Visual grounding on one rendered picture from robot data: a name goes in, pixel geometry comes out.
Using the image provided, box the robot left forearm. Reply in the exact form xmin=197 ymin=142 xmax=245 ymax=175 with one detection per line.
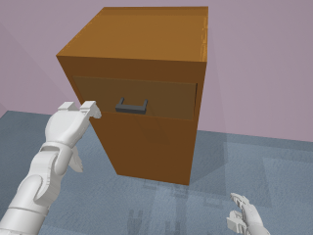
xmin=0 ymin=141 xmax=73 ymax=235

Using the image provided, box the right robot hand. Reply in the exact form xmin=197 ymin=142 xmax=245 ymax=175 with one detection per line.
xmin=226 ymin=193 xmax=264 ymax=235

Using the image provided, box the handle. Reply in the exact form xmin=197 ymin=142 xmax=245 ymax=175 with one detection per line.
xmin=115 ymin=97 xmax=148 ymax=115

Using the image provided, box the left robot hand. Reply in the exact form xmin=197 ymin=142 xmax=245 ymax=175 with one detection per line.
xmin=45 ymin=101 xmax=102 ymax=172

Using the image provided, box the cabinet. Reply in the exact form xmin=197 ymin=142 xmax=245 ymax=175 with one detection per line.
xmin=56 ymin=6 xmax=208 ymax=186

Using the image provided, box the robot right forearm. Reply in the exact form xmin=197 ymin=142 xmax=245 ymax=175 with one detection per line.
xmin=246 ymin=224 xmax=271 ymax=235

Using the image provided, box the drawer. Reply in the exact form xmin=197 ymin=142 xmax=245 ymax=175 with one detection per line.
xmin=73 ymin=75 xmax=197 ymax=120

